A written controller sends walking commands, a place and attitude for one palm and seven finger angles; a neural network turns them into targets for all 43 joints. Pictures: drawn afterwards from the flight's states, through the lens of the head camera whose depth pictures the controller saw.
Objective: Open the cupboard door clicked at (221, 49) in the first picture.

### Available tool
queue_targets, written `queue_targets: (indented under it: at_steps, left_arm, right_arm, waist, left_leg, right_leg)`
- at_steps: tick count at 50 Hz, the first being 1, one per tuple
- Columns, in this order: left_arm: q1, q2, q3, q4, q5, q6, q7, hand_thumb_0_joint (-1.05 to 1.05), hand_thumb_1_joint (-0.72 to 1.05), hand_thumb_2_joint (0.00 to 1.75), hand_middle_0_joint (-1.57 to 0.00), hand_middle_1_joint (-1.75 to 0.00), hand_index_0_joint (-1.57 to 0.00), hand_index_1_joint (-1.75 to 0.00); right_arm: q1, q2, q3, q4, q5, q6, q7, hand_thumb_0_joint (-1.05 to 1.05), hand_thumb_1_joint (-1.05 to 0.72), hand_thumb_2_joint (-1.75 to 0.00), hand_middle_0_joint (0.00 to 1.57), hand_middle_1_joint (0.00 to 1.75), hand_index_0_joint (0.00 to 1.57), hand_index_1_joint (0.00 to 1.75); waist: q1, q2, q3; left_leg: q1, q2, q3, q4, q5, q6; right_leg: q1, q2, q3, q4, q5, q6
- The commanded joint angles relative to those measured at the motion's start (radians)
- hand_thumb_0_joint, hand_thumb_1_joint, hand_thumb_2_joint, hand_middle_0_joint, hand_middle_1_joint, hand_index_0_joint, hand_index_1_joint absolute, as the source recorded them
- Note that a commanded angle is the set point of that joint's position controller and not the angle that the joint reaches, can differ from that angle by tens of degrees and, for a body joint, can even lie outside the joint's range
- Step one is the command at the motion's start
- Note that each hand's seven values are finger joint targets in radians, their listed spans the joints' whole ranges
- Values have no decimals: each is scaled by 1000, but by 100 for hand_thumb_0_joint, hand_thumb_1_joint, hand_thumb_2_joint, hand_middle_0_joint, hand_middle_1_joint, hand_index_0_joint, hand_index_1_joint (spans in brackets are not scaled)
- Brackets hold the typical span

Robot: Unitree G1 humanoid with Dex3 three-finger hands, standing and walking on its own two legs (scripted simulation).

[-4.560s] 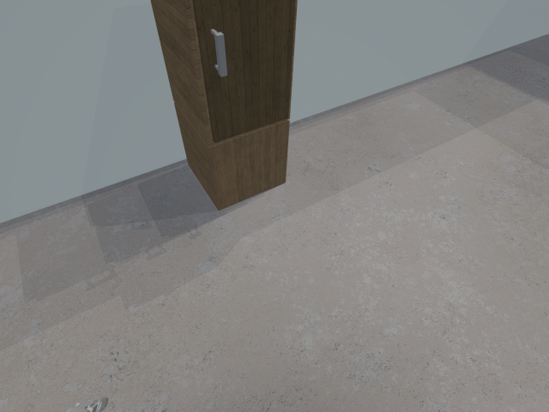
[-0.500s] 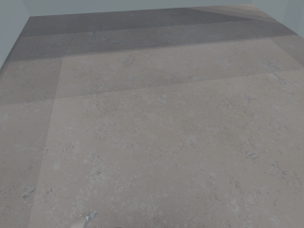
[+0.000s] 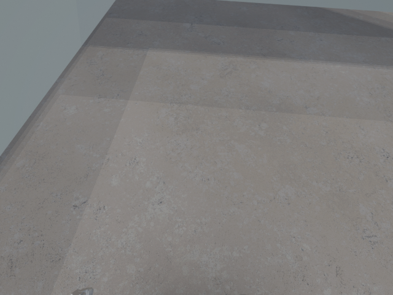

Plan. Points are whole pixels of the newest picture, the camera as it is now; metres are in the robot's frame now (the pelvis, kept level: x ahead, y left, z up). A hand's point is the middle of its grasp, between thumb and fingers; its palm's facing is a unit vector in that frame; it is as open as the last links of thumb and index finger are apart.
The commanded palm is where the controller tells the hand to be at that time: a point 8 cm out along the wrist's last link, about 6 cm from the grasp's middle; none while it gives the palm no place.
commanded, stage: turn to face it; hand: left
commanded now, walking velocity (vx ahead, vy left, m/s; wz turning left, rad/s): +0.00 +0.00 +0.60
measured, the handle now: out of the picture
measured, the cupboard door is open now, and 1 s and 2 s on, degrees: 0 0 0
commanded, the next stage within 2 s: none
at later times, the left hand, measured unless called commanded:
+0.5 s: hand out of the picture -0.07 +0.19 -0.18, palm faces +0.37 -0.90 -0.23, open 7.4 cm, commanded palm none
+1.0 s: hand out of the picture -0.03 +0.22 -0.14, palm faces +0.57 -0.77 -0.29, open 7.4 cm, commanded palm none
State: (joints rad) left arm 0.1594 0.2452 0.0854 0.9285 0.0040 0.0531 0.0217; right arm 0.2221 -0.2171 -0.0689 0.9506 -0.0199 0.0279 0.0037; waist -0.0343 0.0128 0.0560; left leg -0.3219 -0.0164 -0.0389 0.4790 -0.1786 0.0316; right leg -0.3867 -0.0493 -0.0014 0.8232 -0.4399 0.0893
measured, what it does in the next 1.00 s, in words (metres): steps on the spot, turning left: right foot, then left foot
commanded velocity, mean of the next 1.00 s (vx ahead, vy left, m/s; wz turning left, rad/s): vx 0.00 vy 0.00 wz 0.60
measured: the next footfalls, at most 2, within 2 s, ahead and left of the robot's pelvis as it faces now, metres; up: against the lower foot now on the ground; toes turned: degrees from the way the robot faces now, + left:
right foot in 0.08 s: +0.04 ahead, -0.15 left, +0.00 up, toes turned +2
left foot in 0.50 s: -0.05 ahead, +0.11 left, +0.00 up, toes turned +27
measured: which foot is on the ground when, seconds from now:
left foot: down 0.00-0.08, up 0.10-0.48, down 0.50-0.98, up 1.00-1.00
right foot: up 0.00-0.06, down 0.08-0.50, up 0.52-0.96, down 0.98-1.00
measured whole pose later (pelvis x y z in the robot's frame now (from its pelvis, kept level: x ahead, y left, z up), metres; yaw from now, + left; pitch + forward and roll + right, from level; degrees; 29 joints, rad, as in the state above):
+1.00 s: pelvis -0.03 -0.03 -0.01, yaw +37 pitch +1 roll +1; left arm 0.11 0.21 0.04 0.83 0.01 0.01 0.02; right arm 0.23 -0.25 -0.08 0.93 -0.01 0.05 0.01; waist -0.05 0.05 0.06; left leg -0.35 -0.08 -0.15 0.63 -0.33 -0.02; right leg -0.28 -0.02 -0.03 0.57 -0.28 0.02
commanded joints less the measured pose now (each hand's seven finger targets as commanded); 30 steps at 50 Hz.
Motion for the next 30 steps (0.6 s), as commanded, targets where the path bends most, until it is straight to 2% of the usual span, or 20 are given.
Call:
queue_targets:
  at_steps: [1,2,3,4,5,6,7,8,9,11,14,19,21,23,24,25,26,27,28,30]
  left_arm:
    - [65,58,5,-80,-3,-34,5,0,90,90,-20,-30,-20,-30]
    - [115,74,8,-76,-1,-41,7,0,90,90,-20,-30,-20,-30]
    - [152,124,19,-74,7,-49,12,0,90,90,-20,-30,-20,-30]
    - [149,229,37,-90,27,-58,20,0,90,90,-20,-30,-20,-30]
    - [104,240,22,-115,17,-47,17,0,90,90,-20,-30,-20,-30]
    - [51,207,24,-127,15,-52,19,0,90,90,-20,-30,-20,-30]
    - [3,175,15,-139,15,-50,18,0,90,90,-20,-30,-20,-30]
    - [-37,141,0,-145,16,-53,14,0,90,90,-20,-30,-20,-30]
    - [-39,122,-6,-148,17,-59,11,0,90,90,-20,-30,-20,-30]
    - [21,119,-10,-135,16,-63,12,0,90,90,-20,-30,-20,-30]
    - [72,146,-4,-117,21,-59,14,0,90,90,-20,-30,-20,-30]
    - [121,198,15,-90,29,-52,10,0,90,90,-20,-30,-20,-30]
    - [123,210,21,-82,29,-47,8,0,90,90,-20,-30,-20,-30]
    - [112,200,25,-76,18,-39,3,0,90,90,-20,-30,-20,-30]
    - [115,170,22,-88,9,-33,-1,0,90,90,-20,-30,-20,-30]
    - [94,97,7,-134,5,-32,-11,0,90,90,-20,-30,-20,-30]
    - [16,98,-4,-163,16,-23,-6,0,90,90,-20,-30,-20,-30]
    - [-9,86,-1,-151,13,-19,2,0,90,90,-20,-30,-20,-30]
    - [-27,96,6,-137,10,-22,-1,0,90,90,-20,-30,-20,-30]
    - [4,103,12,-105,11,-23,-12,0,90,90,-20,-30,-20,-30]
  right_arm:
    - [-30,-215,-64,-88,-4,1,-4,0,-90,-90,20,30,20,30]
    - [-56,-206,-65,-100,1,2,-1,0,-90,-90,20,30,20,30]
    - [-58,-167,-61,-114,8,5,4,0,-90,-90,20,30,20,30]
    - [-40,-84,-48,-143,12,7,9,0,-90,-90,20,30,20,30]
    - [-61,-125,-54,-154,-6,8,7,0,-90,-90,20,30,20,30]
    - [-74,-132,-59,-142,-9,22,11,0,-90,-90,20,30,20,30]
    - [-60,-139,-61,-129,-7,29,17,0,-90,-90,20,30,20,30]
    - [-44,-132,-57,-104,-10,34,25,0,-90,-90,20,30,20,30]
    - [-20,-123,-53,-92,-9,33,29,0,-90,-90,20,30,20,30]
    - [-43,-126,-48,-94,-5,34,31,0,-90,-90,20,30,20,30]
    - [-100,-119,-43,-107,-2,40,33,0,-90,-90,20,30,20,30]
    - [-172,-101,-21,-136,8,24,33,0,-90,-90,20,30,20,30]
    - [-140,-102,-16,-133,11,13,28,0,-90,-90,20,30,20,30]
    - [-64,-126,-22,-118,8,1,25,0,-90,-90,20,30,20,30]
    - [-1,-196,-39,-102,6,-9,24,0,-90,-90,20,30,20,30]
    - [55,-315,-70,-101,1,-15,18,0,-90,-90,20,30,20,30]
    - [124,-337,-75,-73,6,-11,10,0,-90,-90,20,30,20,30]
    - [124,-313,-69,-62,6,-16,-4,0,-90,-90,20,30,20,30]
    - [67,-271,-58,-73,3,-15,-12,0,-90,-90,20,30,20,30]
    - [-34,-219,-35,-102,1,-20,-13,0,-90,-90,20,30,20,30]
  waist:
    - [28,161,-128]
    - [56,143,-136]
    - [74,27,-140]
    - [75,-314,-104]
    - [69,-255,-77]
    - [45,-280,-46]
    - [18,-230,-4]
    - [-6,-182,37]
    - [-13,-178,25]
    - [17,-199,0]
    - [44,-174,-2]
    - [86,-226,-56]
    - [79,-249,-94]
    - [38,-196,-128]
    - [1,-34,-175]
    - [-34,293,-181]
    - [-68,219,-181]
    - [-59,258,-207]
    - [-47,238,-150]
    - [8,153,-90]
  left_leg:
    - [50,200,-300,-85,212,106]
    - [-7,174,-287,-42,167,78]
    - [-141,105,-232,65,4,19]
    - [-346,-56,-19,335,-312,-76]
    - [-314,-21,-36,537,-395,-69]
    - [-297,2,-54,639,-350,-65]
    - [-289,25,-42,708,-293,-68]
    - [-281,41,-16,754,-211,-80]
    - [-281,40,11,765,-170,-94]
    - [-274,48,35,743,-160,-109]
    - [-251,59,63,646,-195,-119]
    - [-145,55,129,356,-287,-105]
    - [-72,43,154,233,-270,-92]
    - [92,38,161,-5,-86,-76]
    - [278,124,46,-96,85,-39]
    - [423,409,-319,-105,489,96]
    - [386,475,-329,-92,611,182]
    - [369,421,-306,-75,598,170]
    - [290,368,-254,-87,513,153]
    - [200,268,-168,-108,445,111]
  right_leg:
    - [129,39,-33,-215,88,-20]
    - [224,28,-32,-352,176,-25]
    - [353,-75,51,-503,176,-55]
    - [398,-378,373,-616,116,-165]
    - [220,-461,362,-613,135,-226]
    - [137,-401,333,-622,97,-212]
    - [88,-357,261,-612,98,-193]
    - [72,-291,133,-581,161,-170]
    - [110,-256,57,-549,254,-161]
    - [173,-257,15,-526,349,-172]
    - [217,-287,-10,-523,353,-191]
    - [294,-334,-42,-450,529,-216]
    - [310,-337,-69,-388,606,-201]
    - [251,-306,-149,-258,568,-129]
    - [98,-260,-185,-92,414,-71]
    - [-218,-120,-202,128,-143,15]
    - [-257,-103,-99,272,-223,7]
    - [-260,-102,-34,326,-178,3]
    - [-253,-99,-17,362,-105,6]
    - [-199,-86,-15,357,16,8]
